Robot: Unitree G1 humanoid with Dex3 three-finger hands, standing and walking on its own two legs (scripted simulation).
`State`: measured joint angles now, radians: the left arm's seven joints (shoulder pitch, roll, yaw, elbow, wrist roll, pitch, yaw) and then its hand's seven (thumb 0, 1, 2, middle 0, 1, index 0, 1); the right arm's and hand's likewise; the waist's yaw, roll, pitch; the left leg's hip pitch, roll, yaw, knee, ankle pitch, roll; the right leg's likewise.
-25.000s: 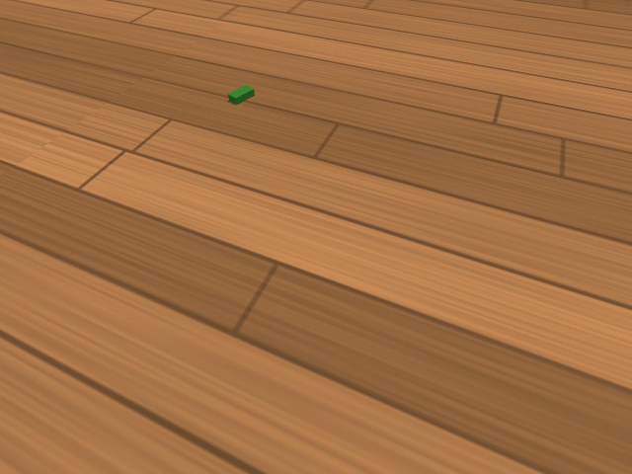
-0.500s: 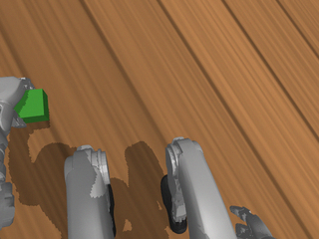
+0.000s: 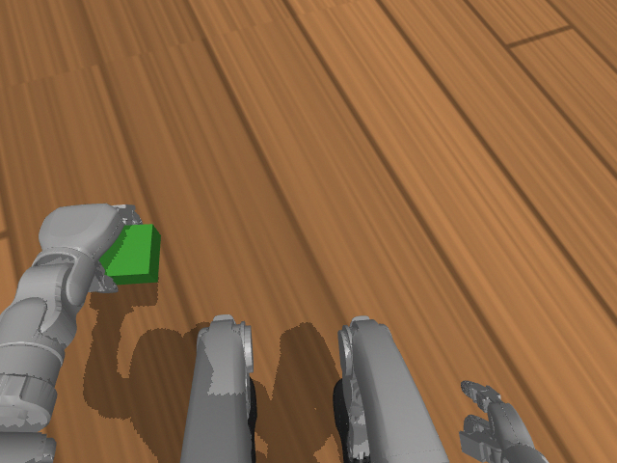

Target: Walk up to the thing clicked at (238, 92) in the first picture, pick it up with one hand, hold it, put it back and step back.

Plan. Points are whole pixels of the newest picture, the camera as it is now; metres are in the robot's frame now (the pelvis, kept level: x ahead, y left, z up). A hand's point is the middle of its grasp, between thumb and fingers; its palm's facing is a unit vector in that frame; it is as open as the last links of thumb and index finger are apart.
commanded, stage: lift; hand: left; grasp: from above
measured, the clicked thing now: (103, 256) +0.39 +0.30 -0.11
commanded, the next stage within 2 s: hold in 0.86 s
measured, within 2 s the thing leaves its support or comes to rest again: neither
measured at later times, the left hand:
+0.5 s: hand (45, 237) +0.34 +0.26 +0.09, palm faces -0.45 -0.06 -0.89, open 10.1 cm
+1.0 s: hand (36, 165) +0.38 +0.24 +0.16, palm faces -0.45 -0.08 -0.89, open 10.1 cm
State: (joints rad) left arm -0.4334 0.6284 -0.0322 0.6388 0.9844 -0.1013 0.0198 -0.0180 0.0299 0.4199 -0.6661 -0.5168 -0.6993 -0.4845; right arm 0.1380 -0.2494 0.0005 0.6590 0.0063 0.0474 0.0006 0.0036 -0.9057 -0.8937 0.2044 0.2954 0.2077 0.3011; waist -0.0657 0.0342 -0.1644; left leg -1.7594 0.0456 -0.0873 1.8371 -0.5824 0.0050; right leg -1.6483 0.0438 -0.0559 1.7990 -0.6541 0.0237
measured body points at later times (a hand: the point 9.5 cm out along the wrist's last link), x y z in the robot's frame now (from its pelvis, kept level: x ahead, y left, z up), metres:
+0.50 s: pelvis +0.04 +0.00 +0.17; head +0.11 +0.02 +0.61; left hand +0.36 +0.26 +0.14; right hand +0.15 -0.26 +0.05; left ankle +0.10 +0.12 -0.47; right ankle +0.08 -0.13 -0.47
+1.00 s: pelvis +0.08 +0.00 +0.23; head +0.13 +0.00 +0.68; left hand +0.40 +0.24 +0.21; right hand +0.18 -0.26 +0.11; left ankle +0.10 +0.12 -0.47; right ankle +0.08 -0.13 -0.47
